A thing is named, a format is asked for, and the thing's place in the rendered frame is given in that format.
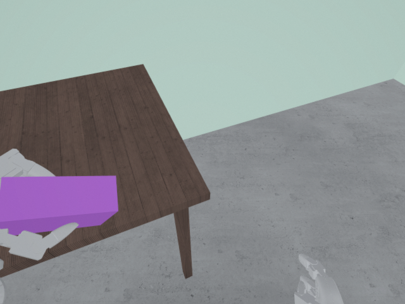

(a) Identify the sponge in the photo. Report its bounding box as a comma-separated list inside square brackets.
[0, 175, 118, 236]

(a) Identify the table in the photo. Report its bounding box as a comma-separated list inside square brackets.
[0, 64, 210, 278]

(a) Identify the robot right hand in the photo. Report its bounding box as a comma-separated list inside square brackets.
[294, 253, 344, 304]

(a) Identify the robot left hand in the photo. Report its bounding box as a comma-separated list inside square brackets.
[0, 149, 78, 260]

